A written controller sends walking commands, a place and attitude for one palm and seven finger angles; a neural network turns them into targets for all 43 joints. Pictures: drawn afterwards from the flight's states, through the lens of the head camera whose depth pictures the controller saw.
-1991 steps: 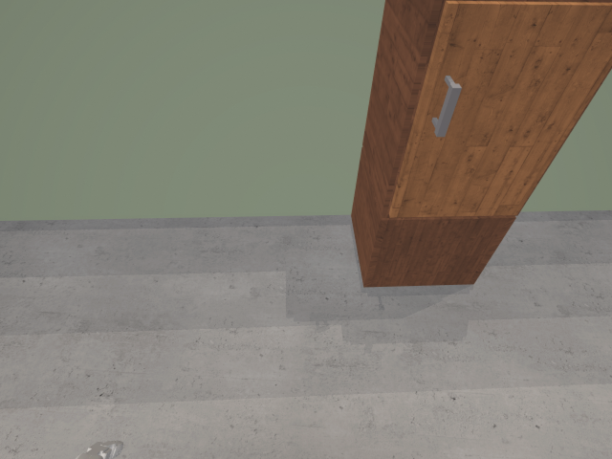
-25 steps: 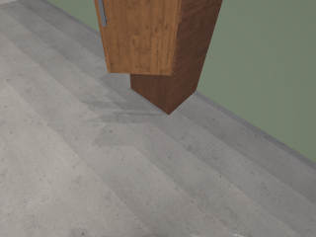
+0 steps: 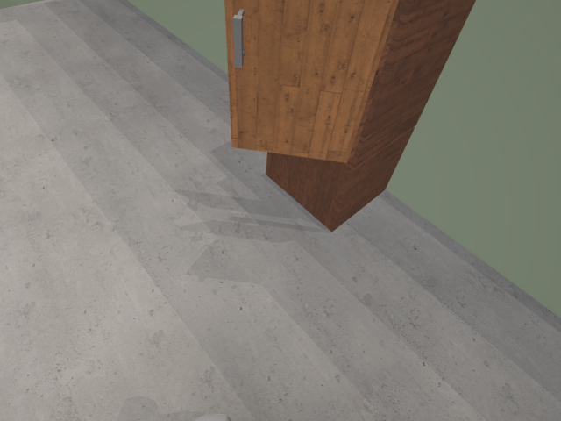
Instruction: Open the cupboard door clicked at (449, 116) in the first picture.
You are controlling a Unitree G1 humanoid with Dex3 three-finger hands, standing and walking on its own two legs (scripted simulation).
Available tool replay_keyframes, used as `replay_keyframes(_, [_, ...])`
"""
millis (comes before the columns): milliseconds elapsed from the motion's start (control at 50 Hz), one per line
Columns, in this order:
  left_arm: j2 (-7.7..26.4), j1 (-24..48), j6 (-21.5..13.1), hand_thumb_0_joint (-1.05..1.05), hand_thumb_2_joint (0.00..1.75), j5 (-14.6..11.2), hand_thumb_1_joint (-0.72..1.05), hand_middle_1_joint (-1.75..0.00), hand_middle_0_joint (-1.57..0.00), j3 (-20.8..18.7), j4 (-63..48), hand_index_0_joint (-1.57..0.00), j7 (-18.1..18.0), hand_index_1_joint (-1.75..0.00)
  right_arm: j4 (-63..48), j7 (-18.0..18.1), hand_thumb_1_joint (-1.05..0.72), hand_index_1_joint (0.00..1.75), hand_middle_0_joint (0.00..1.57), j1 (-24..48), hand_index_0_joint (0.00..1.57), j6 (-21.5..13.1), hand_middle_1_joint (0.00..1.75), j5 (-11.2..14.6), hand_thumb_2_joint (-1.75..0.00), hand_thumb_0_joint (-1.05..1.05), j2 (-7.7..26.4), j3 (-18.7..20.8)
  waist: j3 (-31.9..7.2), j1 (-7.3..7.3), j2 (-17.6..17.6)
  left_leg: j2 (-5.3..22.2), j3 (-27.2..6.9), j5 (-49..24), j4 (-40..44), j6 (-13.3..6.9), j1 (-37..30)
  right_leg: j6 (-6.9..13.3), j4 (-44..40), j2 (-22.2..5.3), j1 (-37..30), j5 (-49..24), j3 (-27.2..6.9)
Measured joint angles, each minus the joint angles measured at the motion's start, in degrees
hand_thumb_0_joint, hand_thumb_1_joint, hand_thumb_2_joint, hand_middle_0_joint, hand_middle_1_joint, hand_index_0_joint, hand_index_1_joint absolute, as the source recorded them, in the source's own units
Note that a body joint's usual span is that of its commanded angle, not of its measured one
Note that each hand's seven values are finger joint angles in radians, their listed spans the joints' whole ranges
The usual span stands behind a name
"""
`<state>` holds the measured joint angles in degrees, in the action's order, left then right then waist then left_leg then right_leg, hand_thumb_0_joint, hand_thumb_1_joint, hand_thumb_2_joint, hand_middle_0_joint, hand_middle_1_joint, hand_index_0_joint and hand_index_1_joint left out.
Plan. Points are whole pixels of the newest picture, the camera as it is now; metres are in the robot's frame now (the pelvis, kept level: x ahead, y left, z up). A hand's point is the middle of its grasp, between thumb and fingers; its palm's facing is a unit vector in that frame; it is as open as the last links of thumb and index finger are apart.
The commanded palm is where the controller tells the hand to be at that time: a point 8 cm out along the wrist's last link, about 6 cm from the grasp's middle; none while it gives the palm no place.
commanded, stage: take the last steps up to it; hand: left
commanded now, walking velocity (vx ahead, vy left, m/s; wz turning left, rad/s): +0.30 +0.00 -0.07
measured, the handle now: (240, 38) +0.94 +0.19 +0.06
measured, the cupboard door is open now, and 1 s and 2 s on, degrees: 41 41 41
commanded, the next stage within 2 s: come to a stop and stand still in 0.88 s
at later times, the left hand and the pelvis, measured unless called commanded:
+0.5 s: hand (216, 305) +0.32 +0.14 -0.14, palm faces -0.07 -0.98 -0.19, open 7.4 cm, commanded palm none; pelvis +0.17 -0.02 +0.00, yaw -2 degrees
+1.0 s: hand (192, 309) +0.32 +0.19 -0.17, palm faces +0.03 -0.99 -0.14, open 7.4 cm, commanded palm none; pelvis +0.33 +0.01 +0.02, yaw -2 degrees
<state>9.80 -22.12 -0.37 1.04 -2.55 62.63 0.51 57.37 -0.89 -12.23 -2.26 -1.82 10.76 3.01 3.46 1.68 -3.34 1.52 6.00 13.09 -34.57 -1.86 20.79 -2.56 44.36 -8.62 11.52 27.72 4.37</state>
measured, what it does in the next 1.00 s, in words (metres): walks ahead: right foot, then left foot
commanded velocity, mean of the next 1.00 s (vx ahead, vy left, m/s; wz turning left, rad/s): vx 0.23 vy -0.01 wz -0.01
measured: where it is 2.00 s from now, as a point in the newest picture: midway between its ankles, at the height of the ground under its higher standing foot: (276, 383)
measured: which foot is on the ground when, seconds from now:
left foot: down 0.00-0.44, up 0.46-0.80, down 0.82-1.00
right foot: up 0.00-0.42, down 0.44-0.82, up 0.84-1.00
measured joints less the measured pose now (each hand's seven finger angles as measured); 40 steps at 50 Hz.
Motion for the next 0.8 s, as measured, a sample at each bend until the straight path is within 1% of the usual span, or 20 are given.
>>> replay_keyframes(40, [0.9, 1.3, 0.8, 0.0, 0.89, 0.1, 0.9, -0.3, -0.2, -0.2, 0.5, -0.2, -0.2, -0.3, -0.2, 0.8, -0.91, 0.3, 0.2, -0.5, 0.2, -0.8, 0.3, -0.1, -0.9, 0.01, -1.5, -0.7, 0.0, -0.39, -0.4, -0.1, 0.9, 2.2, 0.7, -0.8, -2.2, 1.4, 13.3, 1.4, 6.5, -0.1, -1.1])
replay_keyframes(60, [1.3, 2.4, 1.0, 0.01, 0.89, 0.1, 0.9, -0.3, -0.2, -0.4, 0.4, -0.2, -0.2, -0.3, -0.1, 1.1, -0.91, 0.3, 0.2, -1.1, 0.2, -1.1, 0.3, -0.1, -0.9, 0.0, -2.1, -0.9, 0.0, -0.64, -0.4, -0.3, 1.1, 2.3, 2.1, -0.9, -3.5, 1.8, 17.2, 1.9, 9.3, -1.6, -0.9])
replay_keyframes(80, [1.5, 3.6, 1.1, 0.01, 0.89, 0.2, 0.9, -0.29, -0.2, -0.6, 0.1, -0.2, -0.2, -0.3, 0.1, 1.6, -0.92, 0.3, 0.2, -1.7, 0.2, -1.3, 0.3, -0.1, -0.9, 0.0, -2.5, -0.9, 0.0, -0.85, -0.3, -0.5, 1.4, 1.8, 3.9, -0.6, -5.0, 1.9, 19.2, 2.2, 11.7, -3.4, -0.6])
replay_keyframes(120, [1.8, 6.1, 1.0, 0.01, 0.89, 0.2, 0.91, -0.29, -0.2, -0.8, -1.0, -0.2, 0.1, -0.3, 1.1, 2.1, -0.93, 0.3, 0.2, -3.1, 0.2, -1.6, 0.3, 0.0, -0.9, 0.0, -2.6, -1.1, 0.0, -1.1, 0.1, -1.0, 1.7, 0.9, 7.6, -0.9, -7.9, 1.9, 19.5, 2.5, 15.5, -7.0, -0.2])
replay_keyframes(180, [1.8, 9.6, 0.6, 0.01, 0.9, 0.2, 0.91, -0.29, -0.2, -0.9, -3.2, -0.2, 0.4, -0.3, 3.0, 2.0, -0.93, 0.3, 0.2, -5.5, 0.2, -1.6, 0.3, 0.1, -0.9, 0.0, -2.6, -1.3, -0.3, -1.42, 1.0, -1.7, 2.1, 0.1, 12.3, -1.4, -11.8, 1.7, 14.6, 2.6, 18.8, -11.4, 0.1])
replay_keyframes(260, [1.6, 13.8, 0.5, 0.0, 0.9, 0.2, 0.91, -0.29, -0.2, -0.9, -5.4, -0.2, 0.6, -0.3, 5.2, 1.9, -0.92, 0.3, 0.2, -8.7, 0.2, -1.3, 0.3, 0.1, -0.9, 0.0, -2.9, -1.5, -0.6, -2.52, 1.7, -2.6, 2.5, 0.5, 16.0, -1.1, -16.0, 1.7, 5.8, 2.6, 19.8, -15.5, -0.3])
replay_keyframes(360, [1.4, 17.7, 0.5, 0.0, 0.9, 0.1, 0.91, -0.29, -0.2, -0.6, -6.8, -0.2, 0.6, -0.3, 7.1, 1.8, -0.91, 0.3, 0.2, -11.8, 0.2, -0.9, 0.3, -0.3, -0.9, 0.0, -3.3, -1.7, -0.4, -4.68, 2.4, -2.3, 2.9, 3.8, 16.1, 0.1, -19.7, 2.5, -4.0, 3.6, 16.5, -15.9, 0.2])
replay_keyframes(420, [1.3, 18.8, -0.3, 0.0, 0.9, 0.2, 0.91, -0.29, -0.2, -0.3, -7.5, -0.2, 0.8, -0.3, 7.9, 1.8, -0.91, 0.3, 0.2, -13.7, 0.2, -0.7, 0.3, -0.3, -0.9, 0.01, -3.4, -1.8, -0.2, -5.53, 2.8, -1.0, 2.9, 8.4, 11.5, 1.6, -20.2, 3.6, -11.0, 5.1, 11.1, -16.8, 1.3])
replay_keyframes(440, [1.3, 18.9, -1.1, 0.0, 0.9, 0.3, 0.91, -0.29, -0.2, -0.3, -7.7, -0.2, 0.8, -0.3, 8.3, 1.6, -0.91, 0.3, 0.2, -14.3, 0.2, -0.5, 0.3, 0.0, -0.9, 0.01, -3.6, -1.9, -0.2, -5.5, 2.6, -0.5, 2.7, 10.8, 6.9, 1.8, -18.8, 4.7, -12.4, 5.4, 9.5, -17.2, 1.2])
replay_keyframes(480, [0.3, 19.0, -2.5, 0.0, 0.9, 0.0, 0.91, -0.29, -0.2, -0.3, -7.7, -0.2, 0.4, -0.3, 9.1, 1.4, -0.91, 0.3, 0.2, -13.1, 0.2, 0.5, 0.3, 0.6, -0.9, 0.01, -3.3, -1.8, 1.0, -5.46, 3.9, 0.8, 0.0, 15.4, -10.1, 1.5, -12.7, 5.7, -9.9, 6.6, 8.7, -14.9, 2.4])
replay_keyframes(500, [-0.2, 18.4, -2.8, 0.0, 0.9, -0.2, 0.9, -0.29, -0.2, -0.1, -7.7, -0.2, 0.2, -0.3, 9.1, 1.3, -0.91, 0.3, 0.2, -12.3, 0.2, 1.0, 0.3, 0.8, -0.9, 0.01, -3.0, -1.6, 1.4, -5.42, 4.4, 1.0, -1.3, 15.7, -17.7, 1.3, -9.2, 5.8, -10.2, 7.0, 7.6, -14.0, 3.0])
replay_keyframes(520, [-0.7, 17.6, -2.8, 0.0, 0.89, -0.3, 0.9, -0.29, -0.2, 0.0, -7.5, -0.2, -0.1, -0.3, 9.0, 1.3, -0.91, 0.3, 0.2, -11.3, 0.2, 1.4, 0.3, 0.8, -0.9, 0.01, -2.8, -1.3, 1.6, -5.23, 4.6, 1.2, -2.0, 14.7, -23.2, 1.3, -6.0, 5.8, -11.3, 7.4, 6.2, -13.8, 3.4])
replay_keyframes(540, [-1.1, 16.5, -2.8, 0.0, 0.89, -0.4, 0.9, -0.29, -0.2, 0.1, -7.2, -0.2, -0.4, -0.3, 8.6, 1.2, -0.91, 0.3, 0.2, -10.2, 0.2, 1.6, 0.3, 0.8, -0.9, 0.01, -2.5, -1.1, 1.6, -5.05, 4.7, 1.6, -2.3, 13.2, -26.4, 1.5, -3.0, 5.5, -12.9, 7.7, 4.9, -14.0, 3.7])
replay_keyframes(560, [-1.5, 15.4, -2.8, 0.0, 0.89, -0.5, 0.9, -0.29, -0.2, 0.2, -6.7, -0.2, -0.7, -0.3, 8.0, 1.2, -0.91, 0.3, 0.2, -9.1, 0.2, 1.8, 0.3, 0.7, -0.9, 0.01, -2.3, -0.9, 1.4, -4.9, 4.6, 2.2, -2.4, 11.5, -27.6, 1.8, -0.4, 5.4, -14.8, 8.0, 3.6, -14.5, 4.0])
replay_keyframes(580, [-1.7, 14.1, -2.8, 0.0, 0.89, -0.6, 0.91, -0.29, -0.2, 0.0, -6.2, -0.2, -0.9, -0.3, 7.3, 1.2, -0.91, 0.3, 0.2, -7.9, 0.2, 1.9, 0.3, 0.5, -0.9, 0.01, -2.1, -0.7, 1.2, -4.74, 4.3, 2.8, -2.4, 10.0, -27.3, 2.1, 1.9, 5.4, -16.7, 8.2, 2.3, -15.0, 4.1])
replay_keyframes(600, [-1.6, 13.1, -3.2, -0.02, 0.89, -1.2, 0.93, -0.3, -0.2, -1.1, -6.1, -0.21, -1.7, -0.3, 6.5, 1.1, -0.91, 0.3, 0.2, -6.8, 0.2, 1.9, 0.3, 0.4, -0.9, 0.01, -2.1, -0.5, 1.0, -4.41, 4.1, 3.3, -2.5, 8.7, -25.7, 2.4, 3.7, 5.5, -18.4, 8.5, 1.2, -15.4, 4.4])
replay_keyframes(640, [-0.2, 11.3, -3.4, -0.03, 0.89, -0.8, 0.95, -0.3, -0.21, -1.5, -5.1, -0.21, -1.9, -0.3, 5.0, 0.8, -0.91, 0.3, 0.2, -4.7, 0.2, 1.8, 0.3, 0.3, -0.9, 0.01, -2.0, -0.2, 0.3, -3.56, 3.5, 4.1, -2.2, 6.2, -20.4, 3.0, 5.9, 5.6, -21.3, 8.7, -0.6, -15.8, 4.6])
replay_keyframes(680, [0.8, 9.5, -3.2, -0.03, 0.89, -0.4, 0.96, -0.3, -0.2, -1.5, -3.7, -0.21, -1.5, -0.3, 3.7, 0.5, -0.91, 0.3, 0.2, -2.6, 0.19, 1.7, 0.3, 0.2, -0.9, 0.01, -1.7, 0.1, -0.3, -2.71, 3.0, 4.5, -1.8, 4.3, -14.3, 3.3, 6.5, 5.3, -22.9, 8.7, -2.1, -15.6, 4.6])
replay_keyframes(740, [1.5, 6.5, -2.8, -0.03, 0.89, -0.1, 0.95, -0.3, -0.2, -1.3, -1.4, -0.2, -0.9, -0.3, 2.2, 0.1, -0.91, 0.3, 0.2, 0.4, 0.19, 1.3, 0.3, 0.1, -0.9, 0.01, -1.2, 0.3, -1.0, -1.22, 2.6, 4.0, -1.5, 2.5, -6.3, 3.3, 5.1, 4.4, -23.4, 8.5, -4.1, -14.1, 4.2])
replay_keyframes(800, [1.5, 3.2, -2.2, -0.02, 0.89, -0.2, 0.93, -0.29, -0.2, -0.9, 0.6, -0.2, -0.6, -0.3, 1.2, 0.0, -0.91, 0.3, 0.2, 2.5, 0.19, 0.4, 0.3, 0.1, -0.9, 0.0, -0.8, 0.0, -1.6, 0.01, 2.4, 2.7, -0.6, -0.2, 2.2, 3.0, 0.8, 3.0, -21.0, 7.9, -5.3, -10.8, 3.7])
